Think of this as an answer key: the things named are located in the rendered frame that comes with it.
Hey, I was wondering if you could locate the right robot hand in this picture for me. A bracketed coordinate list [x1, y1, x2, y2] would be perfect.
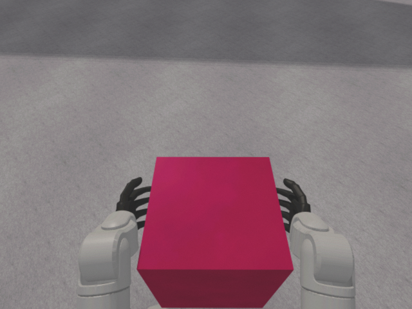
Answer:
[276, 178, 311, 233]

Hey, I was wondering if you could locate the robot right forearm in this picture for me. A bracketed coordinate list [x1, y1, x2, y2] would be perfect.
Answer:
[290, 212, 356, 309]

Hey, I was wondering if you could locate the left robot hand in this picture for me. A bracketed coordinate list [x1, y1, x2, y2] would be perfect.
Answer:
[116, 177, 151, 229]

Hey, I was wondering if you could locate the carton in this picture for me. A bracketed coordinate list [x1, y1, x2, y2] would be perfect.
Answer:
[137, 157, 294, 308]

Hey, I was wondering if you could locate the robot left forearm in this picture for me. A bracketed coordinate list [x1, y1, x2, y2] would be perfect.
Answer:
[77, 211, 139, 309]

